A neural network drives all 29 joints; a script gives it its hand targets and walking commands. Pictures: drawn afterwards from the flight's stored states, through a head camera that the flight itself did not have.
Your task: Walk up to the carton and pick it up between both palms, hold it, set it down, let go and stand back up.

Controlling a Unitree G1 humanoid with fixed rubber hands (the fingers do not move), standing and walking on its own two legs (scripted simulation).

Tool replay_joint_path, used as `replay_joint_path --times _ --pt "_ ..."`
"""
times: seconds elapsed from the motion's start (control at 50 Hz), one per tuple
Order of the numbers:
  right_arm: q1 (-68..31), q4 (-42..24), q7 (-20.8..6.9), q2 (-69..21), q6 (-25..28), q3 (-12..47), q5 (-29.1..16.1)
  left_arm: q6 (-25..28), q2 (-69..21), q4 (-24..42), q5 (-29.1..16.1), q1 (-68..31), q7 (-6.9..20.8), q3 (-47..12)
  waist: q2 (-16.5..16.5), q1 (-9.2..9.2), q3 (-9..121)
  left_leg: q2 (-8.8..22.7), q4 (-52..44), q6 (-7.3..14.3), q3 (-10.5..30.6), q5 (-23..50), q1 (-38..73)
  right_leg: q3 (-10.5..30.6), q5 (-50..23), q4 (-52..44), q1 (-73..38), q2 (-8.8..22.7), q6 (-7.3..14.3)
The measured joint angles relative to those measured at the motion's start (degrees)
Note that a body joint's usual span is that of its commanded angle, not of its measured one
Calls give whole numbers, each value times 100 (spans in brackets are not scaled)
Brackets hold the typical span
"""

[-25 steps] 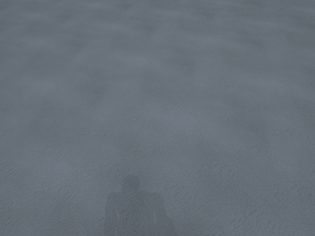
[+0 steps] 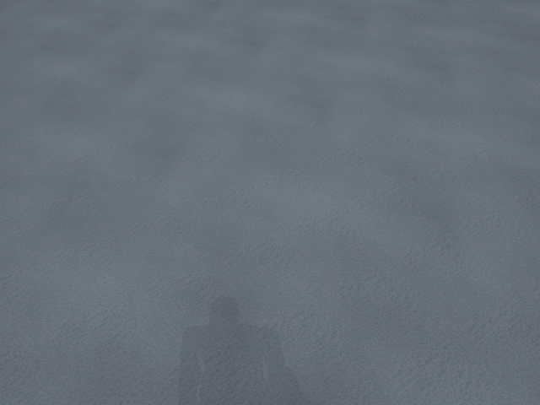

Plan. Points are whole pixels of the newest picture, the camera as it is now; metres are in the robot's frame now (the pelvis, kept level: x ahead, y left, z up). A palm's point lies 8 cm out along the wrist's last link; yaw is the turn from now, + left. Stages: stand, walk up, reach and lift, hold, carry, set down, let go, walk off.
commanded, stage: walk up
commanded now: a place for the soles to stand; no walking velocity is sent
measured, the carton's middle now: out of the picture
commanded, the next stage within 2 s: none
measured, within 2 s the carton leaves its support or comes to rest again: neither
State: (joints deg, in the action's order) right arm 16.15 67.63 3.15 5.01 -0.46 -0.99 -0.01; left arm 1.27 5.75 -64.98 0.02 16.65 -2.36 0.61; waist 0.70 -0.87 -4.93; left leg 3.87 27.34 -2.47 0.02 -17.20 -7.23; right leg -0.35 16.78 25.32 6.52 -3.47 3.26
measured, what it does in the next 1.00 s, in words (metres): walks backwards, turning right: left foot, then right foot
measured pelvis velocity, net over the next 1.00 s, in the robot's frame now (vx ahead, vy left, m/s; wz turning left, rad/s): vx -0.25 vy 0.06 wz -0.55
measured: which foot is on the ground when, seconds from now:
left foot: down 0.00-0.02, up 0.04-0.24, down 0.26-0.80, up 0.82-1.00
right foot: down 0.00-0.26, up 0.28-0.78, down 0.80-1.00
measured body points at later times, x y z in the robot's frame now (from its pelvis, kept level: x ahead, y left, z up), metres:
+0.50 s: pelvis -0.10 +0.07 -0.02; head -0.07 +0.12 +0.43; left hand +0.06 +0.33 -0.17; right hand -0.01 -0.21 -0.11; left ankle +0.01 +0.11 -0.74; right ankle -0.15 -0.11 -0.61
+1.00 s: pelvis -0.25 +0.06 -0.02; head -0.28 +0.06 +0.43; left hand -0.13 +0.31 -0.16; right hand -0.27 -0.24 -0.15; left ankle -0.13 +0.13 -0.65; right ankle -0.28 -0.03 -0.74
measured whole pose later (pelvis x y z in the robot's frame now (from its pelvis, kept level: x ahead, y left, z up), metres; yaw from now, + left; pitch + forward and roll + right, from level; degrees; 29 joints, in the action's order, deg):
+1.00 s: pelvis -0.25 +0.06 -0.02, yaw -32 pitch -6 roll +1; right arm 9.6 51.2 2.5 15.8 -1.7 -5.2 0.6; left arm -4.4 15.5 -56.7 2.2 19.9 1.9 2.1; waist 2.3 -6.0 -2.4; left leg 1.7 72.5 -2.0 -1.8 -20.5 -34.8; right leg -1.4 20.4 41.3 15.2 -1.5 3.2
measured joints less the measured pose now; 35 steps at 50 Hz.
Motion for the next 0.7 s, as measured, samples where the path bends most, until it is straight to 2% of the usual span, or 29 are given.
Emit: replay_joint_path --times 0.04,0.1,0.14,0.2,0.24,0.26,0.3,0.34,0.4,0.46,0.58,0.7 --pt "-232 -213 57 132 -19 -76 -19 -51 74 220 25 -130 -25 91 -3 -43 -129 -7 848 153 -86 -124 -491 79 43 265 244 -13 9" --pt "-645 -530 144 413 -58 -144 0 -129 251 481 119 -375 -76 185 9 -115 -300 -201 2418 256 -40 -1126 -1250 175 17 472 474 -41 15" --pt "-946 -730 142 557 -45 -161 -35 -216 430 603 161 -528 -108 207 -1 -137 -376 -289 2820 266 -46 -1281 -1542 238 -31 553 582 -80 -19" --pt "-1344 -1042 80 675 27 -160 -103 -343 731 762 229 -753 -112 243 -56 -135 -435 -313 2335 256 -86 -874 -1603 321 -66 740 777 -161 -120" --pt "-1508 -1254 42 703 92 -144 -122 -409 911 886 250 -886 -75 277 -121 -122 -426 -324 1393 308 -132 -108 -1350 383 -5 1021 967 -208 -209" --pt "-1560 -1350 36 679 134 -146 -105 -437 1012 949 245 -959 -46 297 -230 -115 -426 -372 1105 410 -198 219 -1269 447 70 1279 1113 -179 -257" --pt "-1619 -1494 46 604 144 -115 7 -510 1158 1051 287 -1134 -40 360 -479 -212 -468 -438 1213 617 -450 191 -1308 659 909 2422 1549 -186 -367" --pt "-1610 -1547 74 563 85 -51 108 -594 1238 1091 379 -1219 -27 390 -564 -215 -446 -393 1157 712 -597 183 -1252 738 1245 3693 1942 -263 -439" --pt "-1500 -1622 93 535 17 23 207 -635 1342 1134 386 -1232 157 439 -639 -184 -401 -312 911 736 -760 363 -1126 830 981 4874 2266 -210 -537" --pt "-1387 -1657 72 542 35 17 261 -694 1430 1175 330 -1128 404 484 -689 -183 -396 -221 749 748 -958 518 -1023 954 522 5428 2335 -38 -624" --pt "-1085 -1684 82 616 100 -98 369 -824 1504 1136 206 -735 690 517 -763 -284 -366 -36 567 735 -1405 757 -907 927 210 5288 1953 380 -659" --pt "-906 -1631 158 832 52 -263 510 -828 1343 992 118 -326 808 452 -621 -405 -294 212 378 705 -1911 1091 -927 272 848 4044 1269 817 -461"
